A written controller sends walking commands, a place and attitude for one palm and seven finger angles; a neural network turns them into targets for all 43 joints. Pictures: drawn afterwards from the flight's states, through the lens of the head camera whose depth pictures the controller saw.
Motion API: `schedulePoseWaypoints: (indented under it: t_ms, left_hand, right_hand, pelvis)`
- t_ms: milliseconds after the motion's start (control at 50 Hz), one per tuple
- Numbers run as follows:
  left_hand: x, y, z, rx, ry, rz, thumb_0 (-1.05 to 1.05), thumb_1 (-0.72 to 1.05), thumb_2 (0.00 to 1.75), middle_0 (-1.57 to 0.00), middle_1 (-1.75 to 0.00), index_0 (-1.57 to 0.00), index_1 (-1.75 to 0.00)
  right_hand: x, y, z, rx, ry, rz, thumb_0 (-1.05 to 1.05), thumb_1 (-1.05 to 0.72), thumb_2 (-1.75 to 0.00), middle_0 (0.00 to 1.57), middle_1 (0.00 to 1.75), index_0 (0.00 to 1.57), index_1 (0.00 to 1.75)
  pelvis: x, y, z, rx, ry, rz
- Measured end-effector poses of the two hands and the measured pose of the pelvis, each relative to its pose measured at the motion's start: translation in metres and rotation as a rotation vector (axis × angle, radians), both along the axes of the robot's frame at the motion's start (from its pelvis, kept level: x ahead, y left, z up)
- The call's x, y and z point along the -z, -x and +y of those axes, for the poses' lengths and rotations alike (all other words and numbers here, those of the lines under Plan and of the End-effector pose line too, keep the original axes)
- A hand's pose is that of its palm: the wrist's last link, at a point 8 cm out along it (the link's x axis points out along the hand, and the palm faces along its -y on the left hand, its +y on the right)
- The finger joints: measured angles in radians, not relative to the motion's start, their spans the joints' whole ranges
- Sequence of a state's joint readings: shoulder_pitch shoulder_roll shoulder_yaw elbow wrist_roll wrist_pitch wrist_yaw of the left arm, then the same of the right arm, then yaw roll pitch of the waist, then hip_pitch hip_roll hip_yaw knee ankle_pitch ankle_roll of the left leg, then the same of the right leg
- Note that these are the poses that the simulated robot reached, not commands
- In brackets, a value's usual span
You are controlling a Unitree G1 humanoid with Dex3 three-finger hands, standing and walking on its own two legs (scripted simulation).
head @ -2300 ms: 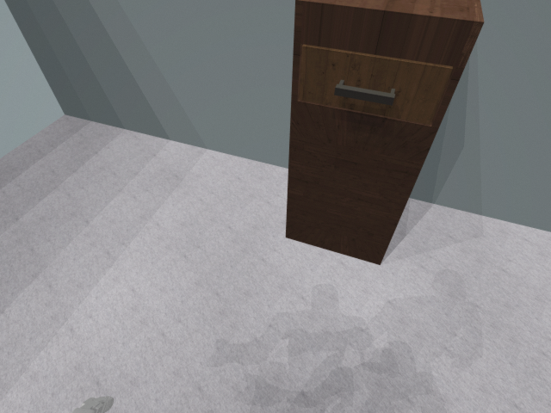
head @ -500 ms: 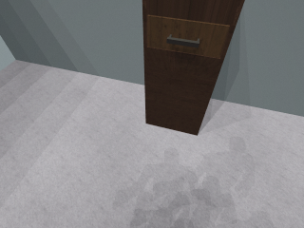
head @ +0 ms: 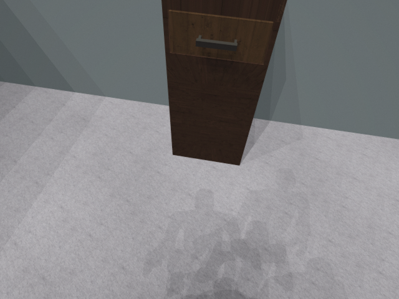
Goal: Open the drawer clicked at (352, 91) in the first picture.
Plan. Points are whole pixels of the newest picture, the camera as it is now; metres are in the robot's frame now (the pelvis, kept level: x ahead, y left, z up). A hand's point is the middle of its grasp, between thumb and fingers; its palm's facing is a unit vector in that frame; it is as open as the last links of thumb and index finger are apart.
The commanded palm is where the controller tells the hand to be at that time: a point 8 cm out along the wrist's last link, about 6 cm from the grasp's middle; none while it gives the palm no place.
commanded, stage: take the last steps up to it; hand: left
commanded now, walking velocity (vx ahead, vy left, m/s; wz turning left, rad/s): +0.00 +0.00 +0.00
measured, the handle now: (217, 42) +0.98 +0.02 +0.03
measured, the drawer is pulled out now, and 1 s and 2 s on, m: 0.00 0.00 0.00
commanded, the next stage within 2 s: come to a stop and stand still in 1.40 s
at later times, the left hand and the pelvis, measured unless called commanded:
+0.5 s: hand (143, 293) +0.16 +0.14 -0.16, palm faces -0.24 -0.96 -0.14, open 7.4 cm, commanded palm none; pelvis +0.04 -0.02 +0.01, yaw -10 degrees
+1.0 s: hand (159, 285) +0.18 +0.11 -0.20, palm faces -0.04 -0.99 -0.13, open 7.3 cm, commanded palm none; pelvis +0.23 -0.06 -0.02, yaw -6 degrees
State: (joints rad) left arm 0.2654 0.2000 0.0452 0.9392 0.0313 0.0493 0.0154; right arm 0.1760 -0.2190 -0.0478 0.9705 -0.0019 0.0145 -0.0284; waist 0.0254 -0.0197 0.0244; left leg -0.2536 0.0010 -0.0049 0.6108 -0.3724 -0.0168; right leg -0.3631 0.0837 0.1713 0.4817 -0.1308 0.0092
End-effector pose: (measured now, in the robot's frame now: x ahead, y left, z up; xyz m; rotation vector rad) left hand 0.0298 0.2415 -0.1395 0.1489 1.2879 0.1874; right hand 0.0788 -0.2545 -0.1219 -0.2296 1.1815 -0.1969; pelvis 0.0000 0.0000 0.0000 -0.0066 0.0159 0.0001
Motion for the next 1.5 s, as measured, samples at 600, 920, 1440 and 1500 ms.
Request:
schedulePoseWaypoints:
  t_ms: [600,920,1440,1500]
  left_hand:
    - [0.002,-0.188,-0.105,0.317,0.078,-0.137,0.01,0.91,0.89,-0.20,-0.30,-0.20,-0.30]
    - [0.012,-0.160,-0.087,0.103,0.041,0.091,-0.02,0.93,0.89,-0.20,-0.30,-0.20,-0.30]
    - [-0.003,-0.414,-0.096,0.169,0.042,0.027,0.01,0.93,0.89,-0.20,-0.30,-0.20,-0.30]
    - [-0.004,-0.455,-0.116,0.207,0.028,-0.002,0.01,0.92,0.89,-0.20,-0.30,-0.20,-0.30]
  right_hand:
    - [0.006,0.192,0.020,0.385,-0.163,0.525,0.01,-0.91,-0.90,0.21,0.30,0.20,0.30]
    - [0.005,-0.152,-0.060,0.124,-0.069,-0.038,0.01,-0.93,-0.90,0.20,0.29,0.19,0.30]
    - [0.006,-0.191,-0.008,0.283,-0.155,0.311,0.00,-0.92,-0.90,0.20,0.30,0.20,0.30]
    - [0.014,-0.194,-0.009,0.311,-0.197,0.363,0.00,-0.91,-0.90,0.21,0.30,0.20,0.30]
  pelvis:
    - [0.008,-0.073,-0.057,0.150,0.014,0.006]
    - [0.002,-0.188,-0.071,0.106,0.052,-0.021]
    - [-0.010,-0.375,-0.076,0.124,-0.005,-0.034]
    - [-0.005,-0.397,-0.091,0.130,-0.012,-0.031]
